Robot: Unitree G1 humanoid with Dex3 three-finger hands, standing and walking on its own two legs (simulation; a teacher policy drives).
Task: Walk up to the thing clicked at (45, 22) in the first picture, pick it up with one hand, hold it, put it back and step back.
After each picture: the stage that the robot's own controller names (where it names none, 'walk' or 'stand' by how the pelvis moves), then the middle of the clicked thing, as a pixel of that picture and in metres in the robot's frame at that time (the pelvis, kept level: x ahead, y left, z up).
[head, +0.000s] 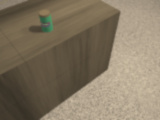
stand; (46, 21) +0.80 +0.22 -0.05
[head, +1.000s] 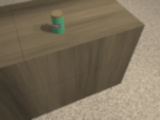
walk; (57, 22) +0.75 +0.16 -0.03
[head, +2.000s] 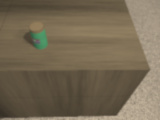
walk; (38, 35) +0.57 +0.27 -0.03
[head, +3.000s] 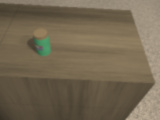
stand; (42, 42) +0.57 +0.18 -0.02
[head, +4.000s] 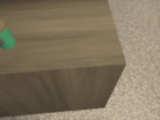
stand; (3, 35) +0.55 +0.35 -0.02
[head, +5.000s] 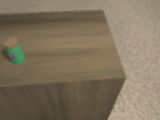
stand; (14, 50) +0.55 +0.33 -0.04
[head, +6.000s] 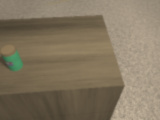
stand; (12, 58) +0.53 +0.33 -0.05
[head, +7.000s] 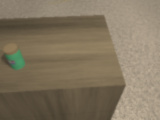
stand; (14, 56) +0.53 +0.33 -0.05
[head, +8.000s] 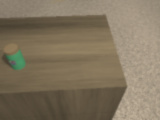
stand; (15, 56) +0.53 +0.32 -0.05
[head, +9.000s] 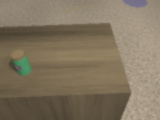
rise first; (21, 62) +0.52 +0.32 -0.05
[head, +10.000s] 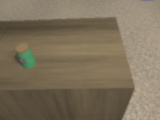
go down; (25, 55) +0.54 +0.31 -0.04
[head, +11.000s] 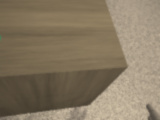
go down; out of the picture +0.53 +0.29 +0.01
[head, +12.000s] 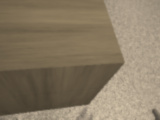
approach; out of the picture +0.55 +0.30 +0.02
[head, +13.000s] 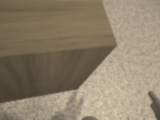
close in; out of the picture +0.56 +0.32 +0.06
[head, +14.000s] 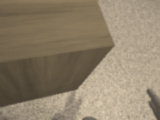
lift; out of the picture +0.54 +0.31 +0.06
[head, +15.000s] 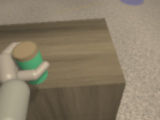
lift; (31, 63) +0.33 +0.16 +0.17
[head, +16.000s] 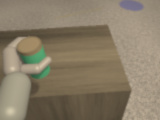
hold; (34, 58) +0.35 +0.15 +0.17
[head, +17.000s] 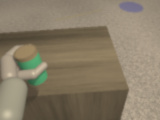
hold; (31, 65) +0.34 +0.17 +0.15
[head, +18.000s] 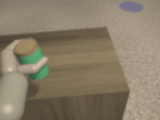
hold; (32, 60) +0.35 +0.16 +0.17
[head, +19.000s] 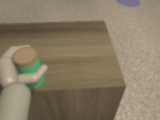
hold; (30, 68) +0.33 +0.17 +0.13
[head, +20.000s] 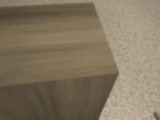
lower; out of the picture +0.49 +0.28 +0.19
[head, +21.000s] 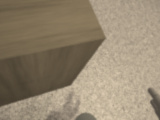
lower; out of the picture +0.56 +0.30 +0.07
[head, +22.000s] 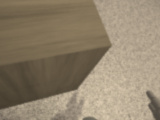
lower; out of the picture +0.53 +0.31 +0.05
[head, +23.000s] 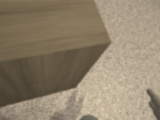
lower; out of the picture +0.54 +0.31 +0.06
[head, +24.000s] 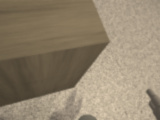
lower; out of the picture +0.54 +0.31 +0.06
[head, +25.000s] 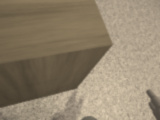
open; out of the picture +0.53 +0.31 +0.05
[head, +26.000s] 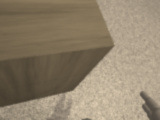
sink last; out of the picture +0.54 +0.31 +0.06
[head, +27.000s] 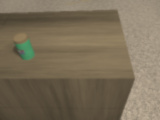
sink last; (24, 46) +0.56 +0.32 +0.01
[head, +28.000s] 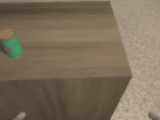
stand; (11, 43) +0.53 +0.31 +0.01
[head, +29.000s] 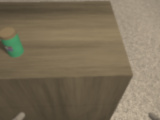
stand; (12, 42) +0.54 +0.31 +0.02
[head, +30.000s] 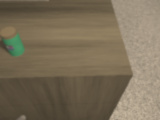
stand; (12, 41) +0.54 +0.31 +0.01
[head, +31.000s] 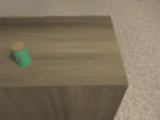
stand; (21, 54) +0.55 +0.30 -0.05
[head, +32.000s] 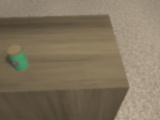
stand; (18, 58) +0.52 +0.31 -0.05
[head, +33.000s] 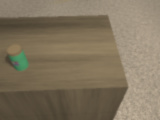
stand; (18, 57) +0.52 +0.31 -0.05
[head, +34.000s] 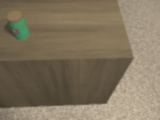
walk; (18, 25) +0.60 +0.27 -0.02
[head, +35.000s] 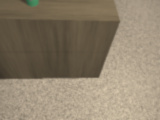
walk; out of the picture +0.87 +0.30 -0.04
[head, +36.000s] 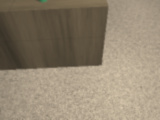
stand; out of the picture +1.18 +0.36 -0.03
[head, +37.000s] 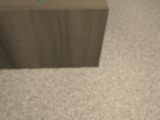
stand; out of the picture +1.15 +0.30 -0.05
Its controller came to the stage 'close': yes
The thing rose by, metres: 0.25
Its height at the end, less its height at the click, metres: +0.00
